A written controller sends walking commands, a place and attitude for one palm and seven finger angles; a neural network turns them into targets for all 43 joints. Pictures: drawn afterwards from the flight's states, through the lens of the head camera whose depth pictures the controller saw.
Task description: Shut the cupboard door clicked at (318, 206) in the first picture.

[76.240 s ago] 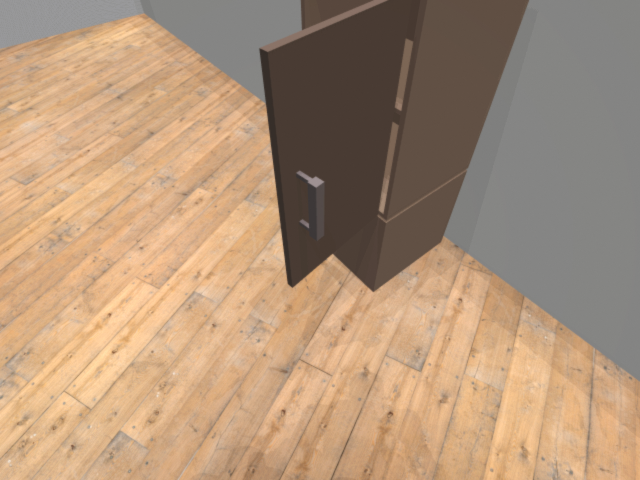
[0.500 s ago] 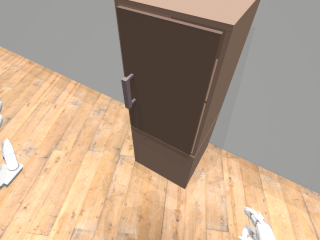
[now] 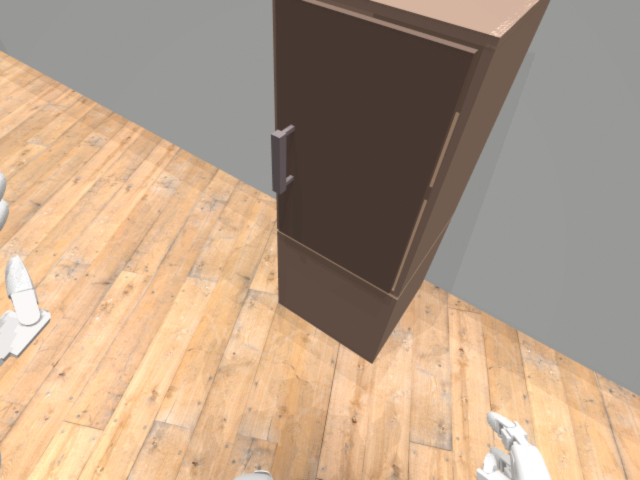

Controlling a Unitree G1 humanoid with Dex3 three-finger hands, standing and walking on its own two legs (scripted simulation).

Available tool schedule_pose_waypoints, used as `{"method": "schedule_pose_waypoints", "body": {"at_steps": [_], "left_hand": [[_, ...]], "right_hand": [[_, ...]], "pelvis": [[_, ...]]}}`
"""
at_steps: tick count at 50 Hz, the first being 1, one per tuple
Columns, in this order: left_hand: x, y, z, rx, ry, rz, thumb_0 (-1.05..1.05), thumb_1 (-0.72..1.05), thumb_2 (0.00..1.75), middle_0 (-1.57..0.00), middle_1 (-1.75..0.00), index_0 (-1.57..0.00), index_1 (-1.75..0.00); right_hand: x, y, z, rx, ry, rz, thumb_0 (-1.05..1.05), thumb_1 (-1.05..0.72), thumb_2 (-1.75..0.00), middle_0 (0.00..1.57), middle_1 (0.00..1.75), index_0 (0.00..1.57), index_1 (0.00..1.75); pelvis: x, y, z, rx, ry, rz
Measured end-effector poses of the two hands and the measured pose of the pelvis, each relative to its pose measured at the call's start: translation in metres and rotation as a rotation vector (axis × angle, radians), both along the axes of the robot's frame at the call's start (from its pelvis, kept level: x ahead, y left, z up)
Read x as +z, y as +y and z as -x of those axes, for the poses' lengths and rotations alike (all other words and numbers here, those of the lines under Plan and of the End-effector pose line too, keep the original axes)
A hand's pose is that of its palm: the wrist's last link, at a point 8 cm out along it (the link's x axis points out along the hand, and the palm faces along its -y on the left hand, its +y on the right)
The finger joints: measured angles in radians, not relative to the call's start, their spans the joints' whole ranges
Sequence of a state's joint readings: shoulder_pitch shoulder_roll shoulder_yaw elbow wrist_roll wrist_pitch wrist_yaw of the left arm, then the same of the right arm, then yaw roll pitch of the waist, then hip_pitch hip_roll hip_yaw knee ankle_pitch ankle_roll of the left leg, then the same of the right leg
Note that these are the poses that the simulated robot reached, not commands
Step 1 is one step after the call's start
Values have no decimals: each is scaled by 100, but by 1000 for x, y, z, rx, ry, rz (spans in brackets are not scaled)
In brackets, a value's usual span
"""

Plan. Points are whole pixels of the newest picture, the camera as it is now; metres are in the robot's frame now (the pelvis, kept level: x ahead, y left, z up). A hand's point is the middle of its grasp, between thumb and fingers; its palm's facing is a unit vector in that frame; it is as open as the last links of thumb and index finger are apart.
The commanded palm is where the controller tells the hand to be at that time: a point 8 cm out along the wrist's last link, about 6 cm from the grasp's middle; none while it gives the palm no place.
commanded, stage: step back with the hand held close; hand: left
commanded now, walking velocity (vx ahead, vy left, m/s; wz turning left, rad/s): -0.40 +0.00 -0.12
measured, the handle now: (284, 159) +0.76 +0.12 -0.05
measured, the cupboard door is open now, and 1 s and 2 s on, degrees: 0 0 0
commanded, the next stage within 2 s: stop stepping back and stand still in 0.22 s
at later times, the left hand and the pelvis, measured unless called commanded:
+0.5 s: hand (5, 436) +0.12 +0.23 +0.19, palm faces +0.24 -0.84 -0.48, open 7.4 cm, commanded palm +0.08 +0.28 +0.20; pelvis -0.10 +0.00 +0.00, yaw -8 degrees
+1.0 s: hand out of the picture +0.09 +0.29 +0.19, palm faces +0.42 -0.82 -0.38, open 7.4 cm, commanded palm +0.03 +0.32 +0.20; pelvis -0.15 +0.04 +0.01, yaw -8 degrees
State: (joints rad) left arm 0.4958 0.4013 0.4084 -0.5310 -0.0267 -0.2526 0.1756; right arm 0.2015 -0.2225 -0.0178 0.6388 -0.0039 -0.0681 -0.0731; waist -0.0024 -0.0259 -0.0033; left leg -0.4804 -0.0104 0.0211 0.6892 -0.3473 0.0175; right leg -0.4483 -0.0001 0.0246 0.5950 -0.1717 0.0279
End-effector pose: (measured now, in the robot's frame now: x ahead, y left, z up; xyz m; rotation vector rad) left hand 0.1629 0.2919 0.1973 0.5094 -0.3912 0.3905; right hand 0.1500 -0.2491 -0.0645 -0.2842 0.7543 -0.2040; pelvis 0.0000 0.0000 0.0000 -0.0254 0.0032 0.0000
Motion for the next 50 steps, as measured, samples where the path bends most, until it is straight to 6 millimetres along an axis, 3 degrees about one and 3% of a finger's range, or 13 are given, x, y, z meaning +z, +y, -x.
{"method": "schedule_pose_waypoints", "body": {"at_steps": [8,11,15,18,22,27,31,33,36,41,45,50], "left_hand": [[11,28,23,23,9,-32,2,89,90,-21,-30,-21,-31],[10,23,32,9,17,-8,2,89,90,-21,-30,-21,-30],[2,0,35,-75,12,-2,2,89,90,-20,-30,-20,-30],[1,-20,37,-166,18,13,2,89,90,-21,-30,-20,-30],[8,-32,60,-252,44,-40,2,89,90,-21,-30,-21,-31],[13,-5,85,-170,35,-77,1,88,90,-22,-30,-22,-31],[2,26,80,-51,-15,34,1,89,90,-22,-30,-21,-31],[-5,30,77,-18,14,93,1,89,90,-21,-30,-21,-31],[-6,16,85,-57,76,105,2,90,90,-20,-30,-20,-30],[11,-14,122,-202,109,-13,2,89,90,-21,-30,-20,-30],[21,4,131,-149,56,-50,2,89,90,-22,-30,-21,-31],[7,39,116,-24,23,27,1,89,90,-21,-30,-21,-31]], "right_hand": [[11,30,20,6,-37,-36,1,-91,-90,20,30,20,30],[13,37,27,30,-54,-50,1,-90,-90,20,30,20,30],[8,35,42,48,-73,-56,1,-90,-90,20,30,21,30],[7,25,67,-2,-79,-64,1,-90,-90,21,30,21,30],[14,7,112,-105,-100,-53,1,-90,-90,21,30,21,30],[8,-16,167,-209,-49,32,1,-90,-90,20,30,20,30],[-1,-17,200,-252,25,58,1,-91,-90,20,30,20,30],[0,-9,211,-249,37,38,1,-91,-90,20,30,20,30],[7,7,220,-215,22,-12,2,-91,-90,20,30,20,30],[5,24,223,-157,11,-66,1,-91,-90,20,30,20,30],[0,31,223,-156,32,-64,1,-90,-90,20,30,20,30],[-11,36,214,-162,0,-49,1,-90,-90,20,30,20,30]], "pelvis": [[10,8,24,-5,36,75],[12,7,35,-50,64,65],[6,1,65,-114,84,33],[6,0,89,-114,51,58],[4,-2,103,-100,6,45],[2,10,96,-137,-20,36],[2,20,106,-113,-46,35],[8,21,116,-114,-44,28],[16,18,133,-118,-33,9],[17,21,151,-134,-23,-15],[17,29,149,-157,-15,-22],[5,42,152,-135,-33,-15]]}}
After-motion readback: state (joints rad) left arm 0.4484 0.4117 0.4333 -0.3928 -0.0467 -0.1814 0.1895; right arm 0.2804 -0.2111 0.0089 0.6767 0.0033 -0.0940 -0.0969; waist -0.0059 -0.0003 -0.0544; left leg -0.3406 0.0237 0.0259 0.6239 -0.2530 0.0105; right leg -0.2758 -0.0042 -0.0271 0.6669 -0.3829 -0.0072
